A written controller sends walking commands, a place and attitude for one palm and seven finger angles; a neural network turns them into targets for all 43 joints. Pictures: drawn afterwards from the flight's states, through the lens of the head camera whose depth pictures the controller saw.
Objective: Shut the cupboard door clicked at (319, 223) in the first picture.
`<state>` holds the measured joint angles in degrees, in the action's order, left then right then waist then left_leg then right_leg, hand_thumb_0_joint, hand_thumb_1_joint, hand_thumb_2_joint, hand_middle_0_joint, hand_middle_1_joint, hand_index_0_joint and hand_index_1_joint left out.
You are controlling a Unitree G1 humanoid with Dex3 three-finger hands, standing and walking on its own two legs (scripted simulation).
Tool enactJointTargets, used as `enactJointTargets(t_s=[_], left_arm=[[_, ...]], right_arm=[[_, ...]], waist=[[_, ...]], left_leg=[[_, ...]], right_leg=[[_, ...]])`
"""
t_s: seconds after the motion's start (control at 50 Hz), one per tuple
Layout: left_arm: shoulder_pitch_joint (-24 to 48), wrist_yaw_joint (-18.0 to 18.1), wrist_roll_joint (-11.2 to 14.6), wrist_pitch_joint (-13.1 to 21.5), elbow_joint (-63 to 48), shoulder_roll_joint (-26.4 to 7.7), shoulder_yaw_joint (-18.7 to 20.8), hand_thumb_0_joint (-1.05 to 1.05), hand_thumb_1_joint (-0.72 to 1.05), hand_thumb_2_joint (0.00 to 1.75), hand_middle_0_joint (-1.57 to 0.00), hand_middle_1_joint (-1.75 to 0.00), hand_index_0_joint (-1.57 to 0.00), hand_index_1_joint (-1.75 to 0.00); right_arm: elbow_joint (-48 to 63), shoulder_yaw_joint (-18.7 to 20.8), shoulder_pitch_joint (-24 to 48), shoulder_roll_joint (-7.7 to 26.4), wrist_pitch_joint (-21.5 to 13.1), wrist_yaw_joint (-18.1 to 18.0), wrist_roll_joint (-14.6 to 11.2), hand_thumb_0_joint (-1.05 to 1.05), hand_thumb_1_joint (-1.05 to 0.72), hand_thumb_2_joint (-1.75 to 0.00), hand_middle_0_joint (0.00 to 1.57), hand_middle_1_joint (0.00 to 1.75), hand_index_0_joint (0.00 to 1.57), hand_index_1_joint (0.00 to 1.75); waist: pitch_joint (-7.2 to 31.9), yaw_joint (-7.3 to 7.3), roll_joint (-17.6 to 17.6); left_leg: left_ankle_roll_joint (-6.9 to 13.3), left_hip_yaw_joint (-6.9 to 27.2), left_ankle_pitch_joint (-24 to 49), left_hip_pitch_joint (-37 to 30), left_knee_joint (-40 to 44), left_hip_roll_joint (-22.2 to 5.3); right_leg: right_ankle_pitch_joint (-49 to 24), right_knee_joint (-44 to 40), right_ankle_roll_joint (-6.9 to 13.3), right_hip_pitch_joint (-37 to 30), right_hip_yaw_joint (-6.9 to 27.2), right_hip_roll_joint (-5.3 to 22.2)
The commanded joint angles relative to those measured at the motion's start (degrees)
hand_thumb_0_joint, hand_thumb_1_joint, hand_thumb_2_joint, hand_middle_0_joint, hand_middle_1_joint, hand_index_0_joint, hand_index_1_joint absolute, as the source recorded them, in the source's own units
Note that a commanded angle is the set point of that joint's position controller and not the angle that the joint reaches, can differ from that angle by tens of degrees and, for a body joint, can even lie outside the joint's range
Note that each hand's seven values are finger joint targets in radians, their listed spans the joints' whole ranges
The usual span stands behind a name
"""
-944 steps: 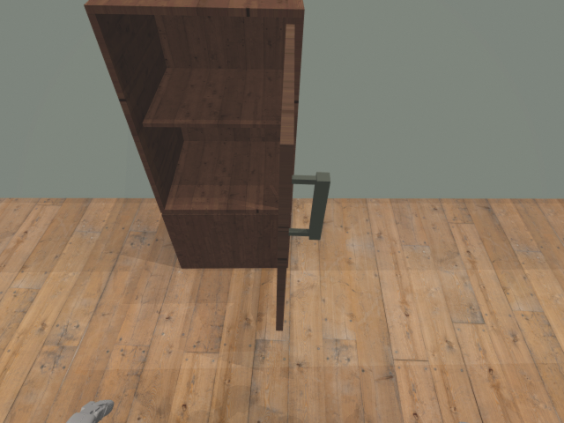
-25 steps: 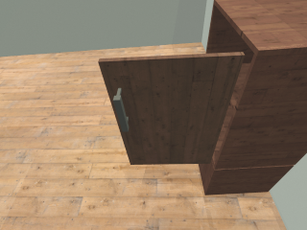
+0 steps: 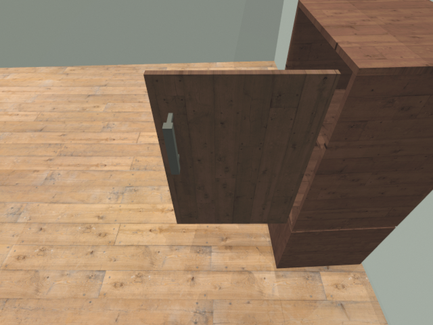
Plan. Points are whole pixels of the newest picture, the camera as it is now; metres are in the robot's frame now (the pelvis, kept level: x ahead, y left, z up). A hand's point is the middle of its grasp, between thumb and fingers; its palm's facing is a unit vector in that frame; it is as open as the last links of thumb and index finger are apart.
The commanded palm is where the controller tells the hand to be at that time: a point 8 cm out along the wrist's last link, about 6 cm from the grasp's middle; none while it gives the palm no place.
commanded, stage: look again from close up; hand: left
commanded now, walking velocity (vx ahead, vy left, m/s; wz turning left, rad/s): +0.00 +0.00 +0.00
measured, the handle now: (173, 144) +0.51 +0.12 +0.04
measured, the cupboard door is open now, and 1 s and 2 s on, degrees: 87 87 87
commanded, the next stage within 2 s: shuffle to correct the standing spot in 0.46 s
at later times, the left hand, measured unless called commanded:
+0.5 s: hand out of the picture +0.04 +0.18 -0.15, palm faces +0.00 -0.97 -0.22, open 7.3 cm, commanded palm none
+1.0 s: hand out of the picture +0.05 +0.12 -0.17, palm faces +0.06 -0.98 -0.17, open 7.4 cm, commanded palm none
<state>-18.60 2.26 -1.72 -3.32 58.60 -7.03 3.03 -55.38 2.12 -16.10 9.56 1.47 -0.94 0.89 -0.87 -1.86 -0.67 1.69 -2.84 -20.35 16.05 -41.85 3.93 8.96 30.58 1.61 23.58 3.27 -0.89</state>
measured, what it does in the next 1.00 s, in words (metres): steps on the spot: left foot, then right foot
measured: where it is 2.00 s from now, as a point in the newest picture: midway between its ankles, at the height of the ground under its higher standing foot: outside the picture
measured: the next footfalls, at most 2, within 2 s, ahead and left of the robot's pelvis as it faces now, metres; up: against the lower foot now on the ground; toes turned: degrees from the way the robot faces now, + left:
left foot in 0.02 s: +0.01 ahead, +0.08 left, -0.01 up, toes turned +1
right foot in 0.22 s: +0.10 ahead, -0.17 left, -0.01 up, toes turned -1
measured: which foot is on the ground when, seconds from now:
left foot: up 0.00-0.00, down 0.02-0.90, up 0.92-1.00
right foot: down 0.00-0.04, up 0.06-0.20, down 0.22-1.00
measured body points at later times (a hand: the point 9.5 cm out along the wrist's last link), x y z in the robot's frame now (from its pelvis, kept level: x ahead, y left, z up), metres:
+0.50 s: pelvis -0.01 +0.00 +0.01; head +0.01 -0.01 +0.46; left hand +0.04 +0.23 -0.14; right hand -0.01 -0.22 -0.15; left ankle -0.03 +0.08 -0.73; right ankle +0.03 -0.11 -0.73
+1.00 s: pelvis +0.06 -0.05 +0.01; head +0.11 -0.04 +0.45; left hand +0.04 +0.17 -0.15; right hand +0.08 -0.29 -0.15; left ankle -0.02 +0.06 -0.68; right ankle +0.02 -0.11 -0.73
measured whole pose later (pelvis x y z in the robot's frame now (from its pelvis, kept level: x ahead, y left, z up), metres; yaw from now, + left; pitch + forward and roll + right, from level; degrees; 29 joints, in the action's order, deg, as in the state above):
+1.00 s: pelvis +0.06 -0.05 +0.01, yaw +1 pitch +2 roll +0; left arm -18.7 1.2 -1.9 0.9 59.0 -8.4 2.1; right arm -60.7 1.0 -14.5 9.2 -0.4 -3.2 0.6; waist -3.7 0.7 1.6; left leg 0.7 -1.3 -31.1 17.8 -50.6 0.0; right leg 18.6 29.5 6.4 12.5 1.3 -6.2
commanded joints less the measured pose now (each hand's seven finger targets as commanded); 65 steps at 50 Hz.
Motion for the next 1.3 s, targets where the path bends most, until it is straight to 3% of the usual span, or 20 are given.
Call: enactJointTargets(t_s=[0.0,0.02,0.04,0.06,0.1,0.14,0.2,0.24,0.28,0.54,0.68,0.78,0.84,0.9,0.96,1.08,1.14,1.2,1.22,1.28], left_arm=[[2.81,0.27,0.63,1.88,-6.26,-6.56,1.14,0.0,0.9,0.9,-0.2,-0.3,-0.2,-0.3],[1.23,-0.01,1.02,1.96,-5.99,-4.91,1.0,0.0,0.9,0.9,-0.2,-0.3,-0.2,-0.3],[0.29,-0.13,0.98,2.19,-5.97,-5.39,1.29,0.0,0.9,0.9,-0.2,-0.3,-0.2,-0.3],[1.18,0.0,0.26,1.83,-4.63,-6.62,1.21,0.0,0.9,0.9,-0.2,-0.3,-0.2,-0.3],[1.67,-0.26,0.34,1.87,-4.18,-6.2,0.56,0.0,0.9,0.9,-0.2,-0.3,-0.2,-0.3],[2.58,-0.73,0.7,2.73,-4.23,-4.32,-0.23,0.0,0.9,0.9,-0.2,-0.3,-0.2,-0.3],[1.83,-0.21,1.27,4.58,-2.61,-6.91,-0.85,0.0,0.9,0.9,-0.2,-0.3,-0.2,-0.3],[3.55,-0.28,1.29,4.05,-3.22,-8.02,-1.55,0.0,0.9,0.9,-0.2,-0.3,-0.2,-0.3],[3.81,-0.34,1.17,4.27,-2.69,-6.98,-1.69,0.0,0.9,0.9,-0.2,-0.3,-0.2,-0.3],[2.79,-0.43,1.1,4.46,-0.96,-7.46,-2.39,0.0,0.9,0.9,-0.2,-0.3,-0.2,-0.3],[0.51,-1.51,0.46,4.02,-0.66,-7.13,-1.72,0.0,0.9,0.9,-0.2,-0.3,-0.2,-0.3],[-2.15,-2.11,0.07,4.1,-1.06,-6.96,-0.94,0.0,0.9,0.9,-0.2,-0.3,-0.2,-0.3],[-5.34,-2.03,0.11,4.33,-0.2,-7.93,-0.47,0.0,0.9,0.9,-0.2,-0.3,-0.2,-0.3],[-11.04,-1.06,0.2,4.36,1.25,-10.45,0.6,0.0,0.9,0.9,-0.2,-0.3,-0.2,-0.3],[-9.97,-0.27,0.04,4.29,0.17,-8.71,0.57,0.0,0.9,0.9,-0.2,-0.3,-0.2,-0.3],[-4.37,0.32,0.38,5.08,-1.39,-8.18,-0.44,0.0,0.9,0.9,-0.2,-0.3,-0.2,-0.3],[-2.9,0.43,1.17,5.07,-1.75,-8.12,-0.57,0.0,0.9,0.9,-0.2,-0.3,-0.2,-0.3],[-5.46,1.16,1.3,3.9,-2.35,-4.4,-1.24,0.0,0.9,0.9,-0.2,-0.3,-0.2,-0.3],[-5.39,1.11,1.35,3.36,-2.06,-5.02,-1.14,0.0,0.9,0.9,-0.2,-0.3,-0.2,-0.3],[-3.28,0.69,1.0,1.93,-2.57,-5.85,-0.62,0.0,0.9,0.9,-0.2,-0.3,-0.2,-0.3]], right_arm=[[-1.27,0.32,-9.71,2.7,-1.55,-0.58,0.86,0.0,-0.9,-0.9,0.2,0.3,0.2,0.3],[0.37,0.56,-5.81,4.58,-2.26,-1.11,0.96,0.0,-0.9,-0.9,0.2,0.3,0.2,0.3],[1.94,0.3,-1.76,5.03,-2.34,-1.77,0.95,0.0,-0.9,-0.9,0.2,0.3,0.2,0.3],[1.49,-0.22,0.32,4.07,-3.13,-2.13,0.9,0.0,-0.9,-0.9,0.2,0.3,0.2,0.3],[1.65,-0.43,1.22,3.89,-3.42,-2.18,0.64,0.0,-0.9,-0.9,0.2,0.3,0.2,0.3],[0.62,-0.29,-0.52,5.33,-3.41,-2.18,0.71,0.0,-0.9,-0.9,0.2,0.3,0.2,0.3],[-1.12,-0.95,-4.88,3.31,-3.63,-1.93,-0.47,0.0,-0.9,-0.9,0.2,0.3,0.2,0.3],[-2.11,-1.05,-6.68,2.77,-3.85,-1.31,-0.31,0.0,-0.9,-0.9,0.2,0.3,0.2,0.3],[-2.55,-0.75,-5.43,4.45,-3.82,-1.39,-0.2,0.0,-0.9,-0.9,0.2,0.3,0.2,0.3],[-3.87,-1.25,-4.12,4.82,-3.46,-1.15,-0.38,0.0,-0.9,-0.9,0.2,0.3,0.2,0.3],[-3.5,-0.47,-2.84,7.64,-3.19,-1.13,0.34,0.0,-0.9,-0.9,0.2,0.3,0.2,0.3],[-2.81,0.24,-2.56,8.69,-3.37,-1.93,0.42,0.0,-0.9,-0.9,0.2,0.3,0.2,0.3],[-2.5,0.17,-2.67,7.08,-3.71,-2.41,0.22,0.0,-0.9,-0.9,0.2,0.3,0.2,0.3],[-1.5,-0.18,-0.31,4.28,-3.49,-2.77,0.02,0.0,-0.9,-0.9,0.2,0.3,0.2,0.3],[-0.39,0.23,3.9,4.51,-3.58,-2.52,-0.13,0.0,-0.9,-0.9,0.2,0.3,0.2,0.3],[-0.33,-0.9,3.8,0.43,-2.68,-1.52,-1.2,0.0,-0.9,-0.9,0.2,0.3,0.2,0.3],[-1.65,-0.27,-1.06,2.31,-3.26,-2.05,-1.21,0.0,-0.9,-0.9,0.2,0.3,0.2,0.3],[-0.49,0.26,0.11,6.34,-3.06,-2.81,-1.04,0.0,-0.9,-0.9,0.2,0.3,0.2,0.3],[-0.21,-0.24,2.49,6.04,-2.9,-3.02,-0.78,0.0,-0.9,-0.9,0.2,0.3,0.2,0.3],[1.17,-0.14,6.0,5.76,-2.28,-2.99,-0.08,0.0,-0.9,-0.9,0.2,0.3,0.2,0.3]], waist=[[-7.62,-0.34,-5.5],[-9.39,1.45,-12.94],[-8.34,3.3,-11.39],[-6.61,4.08,-13.2],[-4.85,4.32,-5.89],[-4.22,4.11,1.63],[-0.58,1.85,5.31],[-2.09,0.74,-3.42],[1.26,1.29,1.76],[-2.69,1.02,2.05],[-4.78,1.21,-0.92],[-5.26,1.97,-1.46],[-2.27,2.37,5.28],[-0.61,4.93,14.6],[1.16,5.0,3.22],[2.76,1.76,1.71],[4.37,-0.33,4.28],[1.66,1.84,-6.88],[0.38,2.73,-11.0],[-1.9,3.45,-7.53]], left_leg=[[1.11,7.13,-4.78,-2.85,30.38,-6.43],[4.04,15.86,-2.55,3.93,33.23,-14.23],[6.88,14.21,4.86,8.49,32.02,-16.86],[7.16,17.68,12.34,6.98,30.24,-16.83],[8.66,16.25,17.32,4.39,27.1,-17.61],[7.27,12.92,23.97,0.06,22.24,-15.31],[1.16,7.76,13.75,0.41,18.06,-8.07],[0.57,9.5,7.41,-3.35,23.69,-7.3],[1.47,9.72,10.6,-4.28,23.35,-9.68],[1.07,7.81,6.62,-4.7,24.77,-8.42],[3.22,11.77,-6.17,-4.36,26.74,-12.5],[4.96,12.34,4.27,-5.14,22.91,-14.8],[2.62,5.06,8.15,-2.09,12.73,-9.93],[-0.92,-0.73,-13.57,13.88,-8.31,-3.16],[-1.47,1.71,-13.9,17.67,-17.17,-4.59],[-2.6,1.67,0.94,2.7,3.37,-3.81],[-0.6,2.59,24.67,-11.31,17.85,-5.1],[10.29,14.77,57.52,-12.75,16.18,-21.74],[11.76,16.67,58.43,-10.73,18.84,-22.42],[11.68,15.24,51.91,-5.51,20.87,-21.08]], right_leg=[[21.6,4.29,1.91,5.67,5.88,0.57],[14.9,14.03,0.29,3.4,2.51,-2.38],[12.38,19.94,-0.14,-0.61,0.47,-1.93],[10.71,22.36,-0.41,-0.71,2.2,0.08],[10.81,19.91,0.08,-1.96,2.51,1.27],[9.45,4.15,0.21,-6.66,1.18,1.78],[-11.88,-6.5,3.24,-14.83,10.99,8.09],[-1.74,-6.15,3.8,-9.03,9.2,7.2],[-2.08,-5.56,2.11,-12.35,6.8,3.97],[0.63,-9.48,1.76,-10.36,8.07,4.88],[10.61,-3.89,2.21,-6.14,4.43,1.8],[3.82,-0.12,2.5,-5.12,3.69,1.44],[-8.47,-3.75,4.03,-11.97,9.21,5.38],[-32.7,-9.66,12.16,-26.41,22.74,15.12],[-46.96,-7.31,16.6,-29.5,17.74,14.81],[-43.12,-7.29,10.32,-20.48,10.18,10.4],[-38.04,-0.45,2.52,-15.84,6.91,5.7],[9.37,6.8,-2.93,-7.13,3.66,0.79],[19.99,9.65,-3.11,-6.84,2.66,0.68],[22.67,12.95,-1.83,-7.48,1.45,1.88]])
